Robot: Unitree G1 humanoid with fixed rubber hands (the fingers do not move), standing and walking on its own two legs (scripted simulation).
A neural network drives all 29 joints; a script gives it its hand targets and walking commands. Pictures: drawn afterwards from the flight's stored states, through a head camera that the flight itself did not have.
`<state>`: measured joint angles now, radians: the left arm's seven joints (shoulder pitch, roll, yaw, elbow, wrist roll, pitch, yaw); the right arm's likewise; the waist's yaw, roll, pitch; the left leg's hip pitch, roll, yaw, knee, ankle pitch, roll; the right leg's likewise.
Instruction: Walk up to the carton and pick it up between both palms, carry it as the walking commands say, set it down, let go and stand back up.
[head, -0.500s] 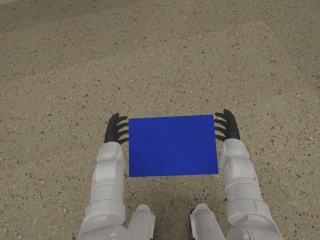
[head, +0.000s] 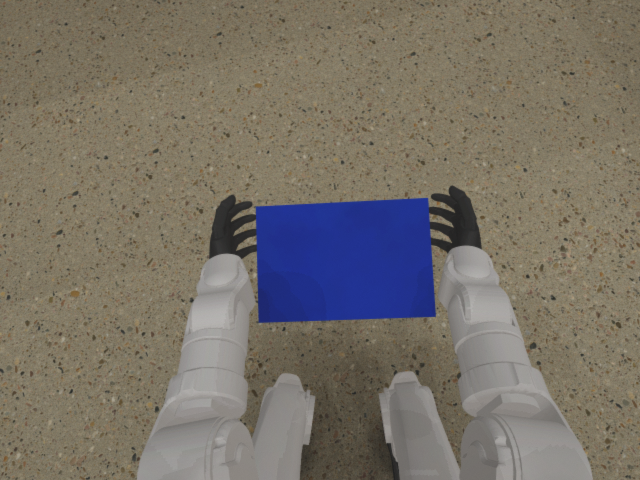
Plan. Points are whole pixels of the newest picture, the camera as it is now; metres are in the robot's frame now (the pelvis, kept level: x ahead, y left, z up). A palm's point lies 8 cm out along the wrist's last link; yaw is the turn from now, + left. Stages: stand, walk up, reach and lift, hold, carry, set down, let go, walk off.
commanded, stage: set down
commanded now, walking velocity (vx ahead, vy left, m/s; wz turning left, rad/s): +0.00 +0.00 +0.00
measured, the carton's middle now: (343, 262) +0.42 +0.00 -0.17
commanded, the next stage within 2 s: none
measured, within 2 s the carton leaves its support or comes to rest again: neither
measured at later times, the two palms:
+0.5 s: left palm (245, 261) +0.43 +0.15 -0.17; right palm (443, 253) +0.43 -0.15 -0.16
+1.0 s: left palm (258, 261) +0.45 +0.15 -0.26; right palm (429, 258) +0.46 -0.15 -0.26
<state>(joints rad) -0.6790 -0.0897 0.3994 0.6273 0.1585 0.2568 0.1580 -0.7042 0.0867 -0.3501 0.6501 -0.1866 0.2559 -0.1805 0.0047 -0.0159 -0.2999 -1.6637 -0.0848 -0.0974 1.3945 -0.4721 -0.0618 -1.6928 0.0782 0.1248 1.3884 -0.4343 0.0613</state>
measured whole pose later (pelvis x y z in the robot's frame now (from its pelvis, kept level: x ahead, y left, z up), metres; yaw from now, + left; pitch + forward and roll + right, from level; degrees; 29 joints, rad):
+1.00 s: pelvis -0.04 +0.00 -0.14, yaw +1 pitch +48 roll +2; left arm -1.05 0.06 0.38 0.78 0.07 0.23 0.20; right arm -1.08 -0.05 -0.33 0.79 -0.09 0.24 -0.22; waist -0.01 -0.01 -0.12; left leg -2.17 -0.14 -0.10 1.87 -0.53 -0.11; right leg -2.21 0.14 0.13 1.86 -0.48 0.10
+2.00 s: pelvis -0.03 +0.00 -0.21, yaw +0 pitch +42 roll +0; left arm -1.25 0.19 0.22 1.00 -0.07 0.12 0.16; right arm -1.26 -0.21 -0.22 1.02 0.07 0.12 -0.17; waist 0.00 -0.02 0.19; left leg -2.27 -0.12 -0.07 2.16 -0.63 -0.09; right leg -2.30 0.10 0.08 2.14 -0.58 0.09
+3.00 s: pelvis -0.03 +0.00 -0.23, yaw +1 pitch +40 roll +1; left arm -1.34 0.23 0.29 1.07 -0.01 0.09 0.05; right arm -1.37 -0.25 -0.26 1.13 0.03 0.10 -0.08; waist 0.00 -0.02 0.26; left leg -2.29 -0.07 -0.05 2.22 -0.63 -0.07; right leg -2.32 0.05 0.05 2.21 -0.58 0.05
